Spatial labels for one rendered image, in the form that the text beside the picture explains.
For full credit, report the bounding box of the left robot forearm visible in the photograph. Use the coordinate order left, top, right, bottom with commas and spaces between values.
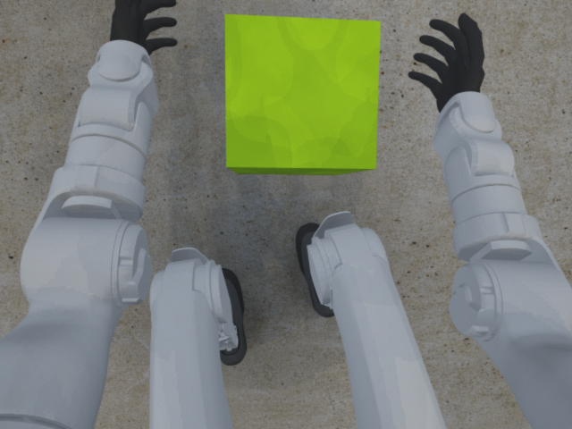
20, 40, 159, 302

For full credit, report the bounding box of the right robot foot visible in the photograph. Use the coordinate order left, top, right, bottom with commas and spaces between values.
296, 223, 334, 317

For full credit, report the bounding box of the left robot shin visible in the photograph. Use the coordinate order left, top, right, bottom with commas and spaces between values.
149, 248, 238, 350

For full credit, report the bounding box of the carton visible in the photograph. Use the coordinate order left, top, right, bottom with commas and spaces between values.
225, 14, 381, 175

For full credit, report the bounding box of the robot left hand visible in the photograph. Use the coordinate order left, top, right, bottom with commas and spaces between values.
110, 0, 177, 55

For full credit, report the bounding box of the right robot upper arm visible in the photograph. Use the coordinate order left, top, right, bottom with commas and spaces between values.
449, 259, 572, 429

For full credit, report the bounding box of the right robot forearm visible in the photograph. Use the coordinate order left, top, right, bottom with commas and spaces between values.
433, 91, 572, 292

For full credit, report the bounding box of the left robot upper arm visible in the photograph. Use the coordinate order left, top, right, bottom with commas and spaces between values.
0, 217, 152, 429

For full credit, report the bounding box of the robot right hand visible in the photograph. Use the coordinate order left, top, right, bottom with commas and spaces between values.
408, 13, 485, 113

